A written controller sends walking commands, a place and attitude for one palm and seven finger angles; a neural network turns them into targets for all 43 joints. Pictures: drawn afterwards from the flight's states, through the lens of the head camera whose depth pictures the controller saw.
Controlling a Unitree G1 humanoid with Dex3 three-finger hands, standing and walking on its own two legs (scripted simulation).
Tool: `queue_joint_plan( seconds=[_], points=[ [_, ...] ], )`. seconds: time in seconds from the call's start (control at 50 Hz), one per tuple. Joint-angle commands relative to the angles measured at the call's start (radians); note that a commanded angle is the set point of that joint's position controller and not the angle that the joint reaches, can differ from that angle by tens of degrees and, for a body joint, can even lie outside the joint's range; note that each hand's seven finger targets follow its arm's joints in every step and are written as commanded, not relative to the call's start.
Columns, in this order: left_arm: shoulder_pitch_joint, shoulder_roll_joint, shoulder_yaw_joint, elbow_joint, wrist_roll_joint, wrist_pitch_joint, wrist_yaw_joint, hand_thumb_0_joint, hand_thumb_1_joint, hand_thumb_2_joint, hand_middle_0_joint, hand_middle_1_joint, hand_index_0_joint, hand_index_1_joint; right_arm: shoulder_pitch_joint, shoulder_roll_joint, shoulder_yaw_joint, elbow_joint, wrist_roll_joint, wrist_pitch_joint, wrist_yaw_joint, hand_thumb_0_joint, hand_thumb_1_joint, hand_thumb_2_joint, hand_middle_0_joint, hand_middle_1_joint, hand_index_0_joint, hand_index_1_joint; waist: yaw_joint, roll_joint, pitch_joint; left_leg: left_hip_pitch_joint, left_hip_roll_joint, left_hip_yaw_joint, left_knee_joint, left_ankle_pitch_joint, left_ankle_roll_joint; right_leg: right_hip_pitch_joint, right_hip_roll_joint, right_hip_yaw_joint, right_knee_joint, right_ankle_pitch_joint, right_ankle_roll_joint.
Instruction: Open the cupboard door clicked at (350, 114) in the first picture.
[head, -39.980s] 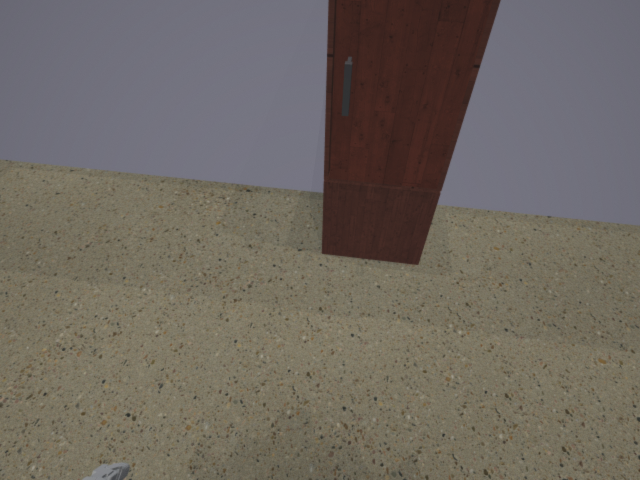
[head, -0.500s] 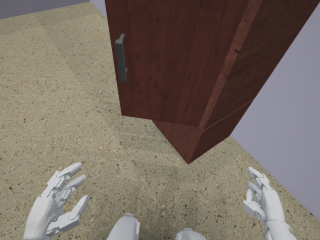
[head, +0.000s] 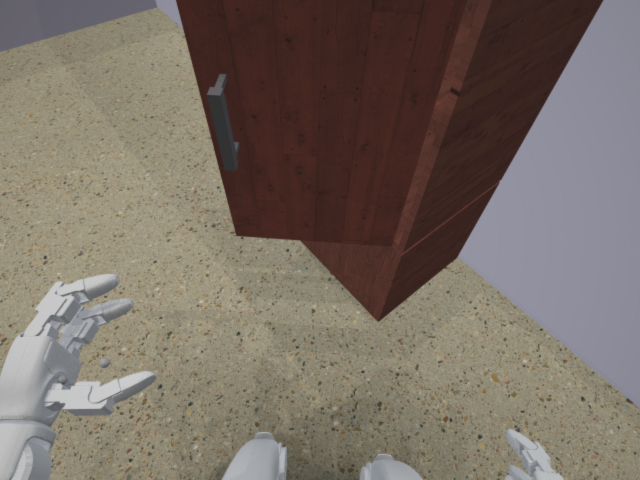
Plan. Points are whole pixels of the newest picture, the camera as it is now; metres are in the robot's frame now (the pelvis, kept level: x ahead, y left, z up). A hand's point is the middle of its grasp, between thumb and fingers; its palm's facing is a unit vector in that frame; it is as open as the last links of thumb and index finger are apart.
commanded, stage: raise the hand with hooked fingers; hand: left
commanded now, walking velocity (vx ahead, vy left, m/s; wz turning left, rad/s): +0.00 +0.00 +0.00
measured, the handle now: (226, 124) +0.61 +0.18 +0.07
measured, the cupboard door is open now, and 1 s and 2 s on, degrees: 47 47 47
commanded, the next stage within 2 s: move the hooked fingers beside the handle in 1.16 s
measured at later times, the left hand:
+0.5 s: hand (65, 328) +0.27 +0.30 +0.06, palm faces -0.01 -1.00 -0.04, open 13.9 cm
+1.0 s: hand (70, 303) +0.29 +0.29 +0.08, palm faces +0.00 -1.00 -0.04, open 14.0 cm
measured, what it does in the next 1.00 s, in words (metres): stands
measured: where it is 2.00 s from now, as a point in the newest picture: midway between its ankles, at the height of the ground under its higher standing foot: outside the picture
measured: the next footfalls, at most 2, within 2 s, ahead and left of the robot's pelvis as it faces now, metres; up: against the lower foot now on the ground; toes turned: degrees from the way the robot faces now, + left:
none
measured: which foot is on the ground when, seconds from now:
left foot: down 0.00-1.00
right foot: down 0.00-1.00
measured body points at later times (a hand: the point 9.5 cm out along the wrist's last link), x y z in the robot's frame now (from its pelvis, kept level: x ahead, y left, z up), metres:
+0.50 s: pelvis +0.00 +0.03 +0.02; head +0.06 +0.06 +0.46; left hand +0.26 +0.35 +0.07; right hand +0.18 -0.20 -0.05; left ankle +0.05 +0.11 -0.66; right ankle +0.01 -0.10 -0.66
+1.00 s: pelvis +0.00 +0.02 +0.02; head +0.06 +0.04 +0.47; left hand +0.28 +0.35 +0.08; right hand +0.15 -0.24 -0.05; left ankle +0.05 +0.11 -0.66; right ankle +0.01 -0.10 -0.66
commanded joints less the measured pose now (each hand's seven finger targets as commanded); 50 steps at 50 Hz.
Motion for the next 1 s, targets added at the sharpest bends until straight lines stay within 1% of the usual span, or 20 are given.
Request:
queue_joint_plan(
  seconds=[0.0, 0.04, 0.1, 0.12, 0.18, 0.26, 0.3, 0.34, 0.42, 0.48, 0.5, 0.58, 0.62, 0.64, 0.66, 0.78, 0.8, 0.9, 0.92, 0.98],
  points=[
    [-0.141, 0.18, -0.004, -0.141, 0.0, -0.055, -0.084, 0.0, -0.22, 0.42, -0.28, -1.02, -0.28, -1.02, -0.074, -0.149, -0.043, -0.178, 0.012, -0.088, -0.01, 0.0, -0.9, -0.9, 0.2, 0.3, 0.2, 0.3, -0.014, 0.019, -0.178, 0.203, -0.025, -0.048, -0.148, 0.123, 0.026, 0.025, 0.008, 0.102, -0.214, 0.081, 0.02],
    [-0.16, 0.25, 0.063, -0.181, -0.014, -0.044, -0.089, 0.0, -0.267, 0.4, -0.283, -1.05, -0.283, -1.05, -0.068, -0.155, -0.042, -0.185, 0.015, -0.091, -0.017, 0.0, -0.9, -0.9, 0.2, 0.3, 0.2, 0.3, 0.005, 0.037, -0.237, 0.255, -0.023, -0.052, -0.181, 0.133, 0.025, 0.061, 0.009, 0.088, -0.22, 0.095, 0.017],
    [-0.178, 0.319, 0.153, -0.256, -0.029, -0.048, -0.047, 0.0, -0.337, 0.37, -0.288, -1.095, -0.288, -1.095, -0.069, -0.15, -0.034, -0.191, 0.007, -0.094, -0.02, 0.0, -0.9, -0.9, 0.2, 0.3, 0.2, 0.3, 0.044, 0.099, -0.294, 0.329, -0.018, -0.069, -0.211, 0.215, 0.014, 0.099, 0.023, 0.049, -0.184, 0.174, 0.0],
    [-0.163, 0.285, 0.139, -0.276, -0.031, -0.052, -0.032, 0.0, -0.36, 0.36, -0.29, -1.11, -0.29, -1.11, -0.071, -0.142, -0.031, -0.196, 0.007, -0.092, -0.015, 0.0, -0.9, -0.9, 0.2, 0.3, 0.2, 0.3, 0.046, 0.127, -0.297, 0.37, -0.015, -0.075, -0.224, 0.246, 0.006, 0.088, 0.024, 0.034, -0.176, 0.194, -0.002],
    [-0.149, 0.228, 0.106, -0.221, -0.027, -0.035, 0.005, 0.0, -0.43, 0.33, -0.295, -1.155, -0.295, -1.155, -0.079, -0.14, -0.026, -0.192, 0.005, -0.078, -0.004, 0.0, -0.9, -0.9, 0.2, 0.3, 0.2, 0.3, 0.028, 0.14, -0.223, 0.377, -0.011, -0.086, -0.247, 0.224, -0.005, 0.057, 0.025, 0.014, -0.186, 0.185, 0.002],
    [-0.184, 0.201, 0.043, -0.084, 0.007, 0.049, -0.033, 0.0, -0.5, 0.3, -0.3, -1.2, -0.3, -1.2, -0.064, -0.161, -0.023, -0.208, 0.009, -0.051, 0.001, 0.0, -0.9, -0.9, 0.2, 0.3, 0.2, 0.3, -0.004, 0.076, -0.133, 0.332, -0.006, -0.098, -0.273, 0.149, -0.008, 0.022, 0.027, 0.005, -0.21, 0.157, 0.008],
    [-0.248, 0.219, 0.035, -0.062, 0.011, 0.083, -0.07, 0.0, -0.5, 0.3, -0.3, -1.2, -0.3, -1.2, -0.057, -0.171, -0.019, -0.22, 0.012, -0.047, -0.003, 0.0, -0.9, -0.9, 0.2, 0.3, 0.2, 0.3, -0.007, 0.068, -0.131, 0.333, -0.01, -0.102, -0.277, 0.148, -0.007, 0.036, 0.031, 0.009, -0.217, 0.164, 0.002],
    [-0.304, 0.249, 0.052, -0.084, 0.009, 0.093, -0.092, 0.0, -0.5, 0.3, -0.3, -1.2, -0.3, -1.2, -0.059, -0.171, -0.019, -0.226, 0.014, -0.043, -0.006, 0.0, -0.9, -0.9, 0.2, 0.3, 0.2, 0.3, -0.005, 0.081, -0.176, 0.376, -0.009, -0.106, -0.282, 0.166, -0.009, 0.044, 0.03, 0.009, -0.225, 0.17, 0.003],
    [-0.417, 0.32, 0.118, -0.129, -0.004, 0.056, -0.09, 0.0, -0.5, 0.3, -0.3, -1.2, -0.3, -1.2, -0.061, -0.17, -0.011, -0.225, 0.006, -0.045, -0.015, 0.0, -0.9, -0.9, 0.2, 0.3, 0.2, 0.3, 0.003, 0.094, -0.221, 0.441, -0.005, -0.13, -0.295, 0.184, -0.023, 0.037, 0.037, 0.009, -0.217, 0.162, -0.004],
    [-0.438, 0.342, 0.151, -0.12, -0.012, 0.02, -0.08, 0.0, -0.5, 0.3, -0.3, -1.2, -0.3, -1.2, -0.066, -0.164, -0.007, -0.212, 0.002, -0.048, -0.016, 0.0, -0.9, -0.9, 0.2, 0.3, 0.2, 0.3, 0.014, 0.132, -0.234, 0.468, -0.004, -0.138, -0.306, 0.185, -0.03, 0.04, 0.032, 0.01, -0.217, 0.158, -0.007],
    [-0.443, 0.364, 0.167, -0.088, -0.008, 0.023, -0.083, 0.0, -0.5, 0.3, -0.3, -1.2, -0.3, -1.2, -0.059, -0.168, -0.005, -0.209, -0.001, -0.046, -0.016, 0.0, -0.9, -0.9, 0.2, 0.3, 0.2, 0.3, 0.015, 0.121, -0.228, 0.457, -0.005, -0.138, -0.302, 0.202, -0.031, 0.051, 0.037, 0.01, -0.215, 0.168, -0.011],
    [-0.447, 0.339, 0.133, 0.029, -0.007, 0.073, -0.126, 0.0, -0.5, 0.3, -0.3, -1.2, -0.3, -1.2, -0.059, -0.172, -0.005, -0.2, 0.01, -0.033, -0.019, 0.0, -0.9, -0.9, 0.2, 0.3, 0.2, 0.3, 0.005, 0.115, -0.193, 0.424, -0.009, -0.121, -0.315, 0.152, -0.019, 0.059, 0.028, 0.014, -0.244, 0.156, -0.003],
    [-0.473, 0.357, 0.137, 0.049, -0.011, 0.099, -0.154, 0.0, -0.5, 0.3, -0.3, -1.2, -0.3, -1.2, -0.055, -0.178, -0.006, -0.203, 0.013, -0.029, -0.021, 0.0, -0.9, -0.9, 0.2, 0.3, 0.2, 0.3, 0.005, 0.121, -0.206, 0.433, -0.011, -0.113, -0.314, 0.176, -0.016, 0.075, 0.03, 0.016, -0.255, 0.173, -0.006],
    [-0.478, 0.369, 0.146, 0.063, -0.014, 0.109, -0.162, 0.0, -0.5, 0.3, -0.3, -1.2, -0.3, -1.2, -0.05, -0.18, -0.007, -0.204, 0.014, -0.027, -0.022, 0.0, -0.9, -0.9, 0.2, 0.3, 0.2, 0.3, 0.007, 0.096, -0.213, 0.43, -0.012, -0.111, -0.313, 0.196, -0.013, 0.088, 0.03, 0.016, -0.26, 0.185, -0.005],
    [-0.47, 0.356, 0.132, 0.062, -0.015, 0.115, -0.17, 0.0, -0.5, 0.3, -0.3, -1.2, -0.3, -1.2, -0.048, -0.18, -0.008, -0.208, 0.014, -0.027, -0.021, 0.0, -0.9, -0.9, 0.2, 0.3, 0.2, 0.3, 0.008, 0.098, -0.221, 0.433, -0.013, -0.106, -0.309, 0.213, -0.01, 0.091, 0.031, 0.016, -0.261, 0.191, -0.005],
    [-0.447, 0.367, 0.161, 0.036, -0.031, 0.074, -0.152, 0.0, -0.5, 0.3, -0.3, -1.2, -0.3, -1.2, -0.042, -0.178, -0.016, -0.217, 0.008, -0.03, -0.007, 0.0, -0.9, -0.9, 0.2, 0.3, 0.2, 0.3, 0.015, 0.069, -0.207, 0.406, -0.017, -0.094, -0.297, 0.214, -0.005, 0.091, 0.036, 0.02, -0.258, 0.193, -0.004],
    [-0.456, 0.387, 0.185, 0.03, -0.036, 0.063, -0.145, 0.0, -0.5, 0.3, -0.3, -1.2, -0.3, -1.2, -0.04, -0.178, -0.016, -0.217, 0.003, -0.03, -0.005, 0.0, -0.9, -0.9, 0.2, 0.3, 0.2, 0.3, 0.02, 0.074, -0.207, 0.396, -0.02, -0.09, -0.288, 0.229, -0.005, 0.098, 0.04, 0.022, -0.252, 0.203, -0.008],
    [-0.463, 0.379, 0.175, 0.034, -0.024, 0.042, -0.128, 0.0, -0.5, 0.3, -0.3, -1.2, -0.3, -1.2, -0.035, -0.175, -0.017, -0.216, 0.006, -0.023, -0.005, 0.0, -0.9, -0.9, 0.2, 0.3, 0.2, 0.3, 0.013, 0.086, -0.212, 0.387, -0.021, -0.081, -0.288, 0.193, -0.001, 0.105, 0.036, 0.031, -0.253, 0.183, -0.005],
    [-0.463, 0.383, 0.171, 0.023, -0.017, 0.04, -0.13, 0.0, -0.5, 0.3, -0.3, -1.2, -0.3, -1.2, -0.037, -0.175, -0.016, -0.215, 0.008, -0.023, -0.004, 0.0, -0.9, -0.9, 0.2, 0.3, 0.2, 0.3, 0.012, 0.115, -0.228, 0.401, -0.02, -0.076, -0.287, 0.196, 0.001, 0.103, 0.033, 0.037, -0.256, 0.183, -0.003],
    [-0.461, 0.379, 0.157, -0.006, -0.013, 0.037, -0.131, 0.0, -0.5, 0.3, -0.3, -1.2, -0.3, -1.2, -0.039, -0.171, -0.016, -0.213, 0.01, -0.025, -0.007, 0.0, -0.9, -0.9, 0.2, 0.3, 0.2, 0.3, 0.006, 0.131, -0.241, 0.413, -0.019, -0.074, -0.285, 0.197, 0.004, 0.106, 0.03, 0.039, -0.261, 0.188, 0.001]
  ],
)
